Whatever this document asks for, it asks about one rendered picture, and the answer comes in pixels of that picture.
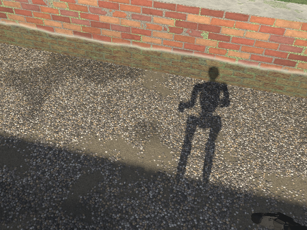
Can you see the robot right hand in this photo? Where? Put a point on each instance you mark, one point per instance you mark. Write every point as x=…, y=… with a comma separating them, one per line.
x=277, y=221

